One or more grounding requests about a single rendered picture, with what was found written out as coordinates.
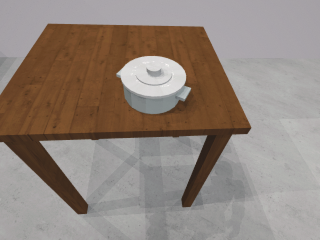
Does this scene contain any knob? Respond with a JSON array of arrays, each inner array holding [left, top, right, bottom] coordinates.
[[146, 62, 162, 75]]

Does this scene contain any table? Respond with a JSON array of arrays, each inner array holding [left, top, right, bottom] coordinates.
[[0, 23, 252, 215]]

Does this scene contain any lid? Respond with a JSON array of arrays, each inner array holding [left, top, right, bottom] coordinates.
[[120, 56, 186, 99]]

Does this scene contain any pot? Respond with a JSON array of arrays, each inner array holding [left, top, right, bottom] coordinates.
[[116, 69, 191, 114]]

